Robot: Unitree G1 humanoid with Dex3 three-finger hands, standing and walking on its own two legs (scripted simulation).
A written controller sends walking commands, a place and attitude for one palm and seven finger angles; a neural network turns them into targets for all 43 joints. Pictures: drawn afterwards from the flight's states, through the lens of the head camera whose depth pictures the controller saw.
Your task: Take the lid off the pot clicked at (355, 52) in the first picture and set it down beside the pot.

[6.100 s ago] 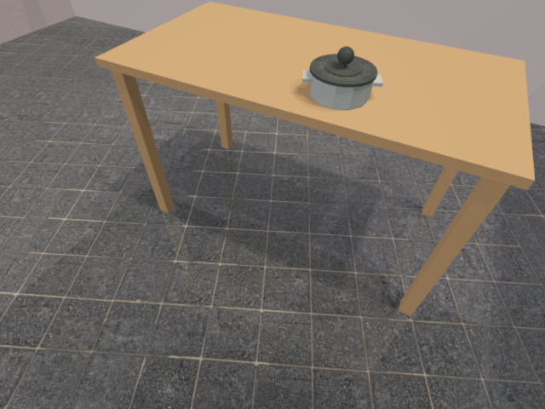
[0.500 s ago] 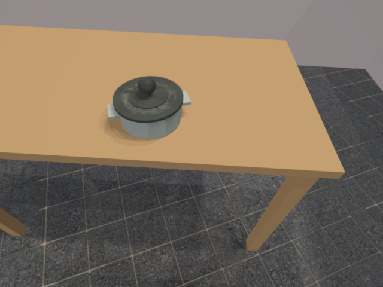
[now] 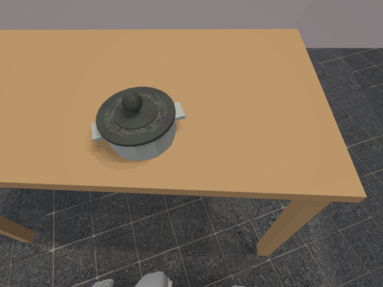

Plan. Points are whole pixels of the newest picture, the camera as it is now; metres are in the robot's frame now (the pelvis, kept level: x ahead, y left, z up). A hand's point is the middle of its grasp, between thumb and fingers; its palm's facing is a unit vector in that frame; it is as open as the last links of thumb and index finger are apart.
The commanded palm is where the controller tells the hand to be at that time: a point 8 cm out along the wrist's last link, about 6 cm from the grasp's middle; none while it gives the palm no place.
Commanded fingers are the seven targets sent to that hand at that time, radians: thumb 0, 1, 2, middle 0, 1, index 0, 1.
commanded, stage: come to a stop and stand still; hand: left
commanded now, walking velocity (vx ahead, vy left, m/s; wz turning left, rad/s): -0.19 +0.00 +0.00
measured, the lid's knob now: (132, 102) +0.47 +0.15 +0.12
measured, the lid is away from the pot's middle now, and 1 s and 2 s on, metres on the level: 0.00 0.00 0.00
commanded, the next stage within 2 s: look again from close up in 0.90 s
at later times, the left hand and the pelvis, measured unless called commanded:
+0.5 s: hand out of the picture -0.01 +0.19 -0.16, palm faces +0.03 -0.96 -0.28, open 7.4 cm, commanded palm none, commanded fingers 0.00 0.90 0.90 -0.20 -0.30 -0.20 -0.30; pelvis -0.02 +0.00 +0.00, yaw +0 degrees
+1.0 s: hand out of the picture -0.02 +0.18 -0.16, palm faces +0.05 -0.97 -0.22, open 7.4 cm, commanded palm none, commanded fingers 0.00 0.90 0.90 -0.20 -0.30 -0.20 -0.30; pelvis -0.03 +0.00 +0.01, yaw +1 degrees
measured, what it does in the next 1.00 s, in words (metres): steps on the spot: left foot, then right foot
